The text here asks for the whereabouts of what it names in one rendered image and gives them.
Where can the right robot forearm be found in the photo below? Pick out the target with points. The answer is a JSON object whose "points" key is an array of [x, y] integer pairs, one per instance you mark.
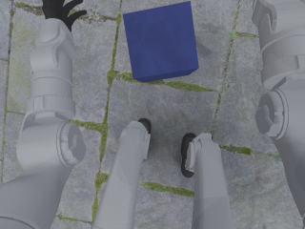
{"points": [[281, 32]]}

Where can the robot left hand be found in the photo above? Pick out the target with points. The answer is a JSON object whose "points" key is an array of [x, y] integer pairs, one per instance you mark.
{"points": [[55, 9]]}

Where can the carton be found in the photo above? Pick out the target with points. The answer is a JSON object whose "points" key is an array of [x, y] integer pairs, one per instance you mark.
{"points": [[161, 42]]}

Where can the robot left upper arm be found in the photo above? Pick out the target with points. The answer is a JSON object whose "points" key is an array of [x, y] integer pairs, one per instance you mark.
{"points": [[47, 154]]}

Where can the robot right thigh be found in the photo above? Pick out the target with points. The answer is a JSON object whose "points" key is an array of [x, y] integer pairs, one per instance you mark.
{"points": [[211, 205]]}

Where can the robot right upper arm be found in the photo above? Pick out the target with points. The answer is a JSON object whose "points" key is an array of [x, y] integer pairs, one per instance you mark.
{"points": [[281, 116]]}

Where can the right robot foot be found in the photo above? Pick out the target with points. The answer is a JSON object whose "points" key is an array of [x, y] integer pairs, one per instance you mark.
{"points": [[187, 138]]}

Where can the left robot forearm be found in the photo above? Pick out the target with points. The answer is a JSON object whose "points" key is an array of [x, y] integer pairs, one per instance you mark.
{"points": [[50, 76]]}

